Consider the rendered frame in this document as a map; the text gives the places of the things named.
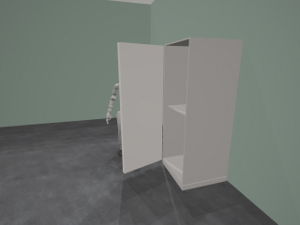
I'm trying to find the right robot upper arm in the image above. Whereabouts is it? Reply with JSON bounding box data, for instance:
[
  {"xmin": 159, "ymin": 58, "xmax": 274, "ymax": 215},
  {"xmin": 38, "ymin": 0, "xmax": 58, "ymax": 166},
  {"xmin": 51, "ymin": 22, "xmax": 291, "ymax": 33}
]
[{"xmin": 112, "ymin": 83, "xmax": 119, "ymax": 101}]

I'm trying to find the fridge door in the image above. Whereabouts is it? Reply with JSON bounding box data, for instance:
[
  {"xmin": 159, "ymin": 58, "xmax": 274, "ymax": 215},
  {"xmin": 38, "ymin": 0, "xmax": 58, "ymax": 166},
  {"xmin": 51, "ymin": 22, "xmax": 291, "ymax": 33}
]
[{"xmin": 117, "ymin": 42, "xmax": 164, "ymax": 173}]

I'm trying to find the robot right hand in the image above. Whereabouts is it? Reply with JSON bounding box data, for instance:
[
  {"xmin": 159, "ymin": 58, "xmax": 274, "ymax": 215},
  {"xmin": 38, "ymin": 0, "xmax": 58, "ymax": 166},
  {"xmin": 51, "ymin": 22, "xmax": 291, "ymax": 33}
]
[{"xmin": 106, "ymin": 112, "xmax": 112, "ymax": 124}]

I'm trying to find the robot right thigh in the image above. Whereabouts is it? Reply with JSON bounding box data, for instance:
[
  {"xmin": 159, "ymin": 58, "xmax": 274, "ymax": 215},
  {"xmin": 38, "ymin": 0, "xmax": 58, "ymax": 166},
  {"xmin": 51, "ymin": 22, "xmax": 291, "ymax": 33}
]
[{"xmin": 116, "ymin": 111, "xmax": 122, "ymax": 135}]

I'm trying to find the right robot forearm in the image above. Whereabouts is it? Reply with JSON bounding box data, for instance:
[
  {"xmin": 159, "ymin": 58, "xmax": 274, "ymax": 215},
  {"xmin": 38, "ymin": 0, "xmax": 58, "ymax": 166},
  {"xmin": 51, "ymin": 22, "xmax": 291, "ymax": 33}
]
[{"xmin": 107, "ymin": 97, "xmax": 114, "ymax": 113}]

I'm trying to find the robot right shin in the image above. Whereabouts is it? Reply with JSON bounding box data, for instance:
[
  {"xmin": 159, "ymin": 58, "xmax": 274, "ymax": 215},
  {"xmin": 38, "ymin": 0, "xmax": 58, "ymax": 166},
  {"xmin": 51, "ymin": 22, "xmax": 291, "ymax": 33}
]
[{"xmin": 118, "ymin": 133, "xmax": 122, "ymax": 150}]

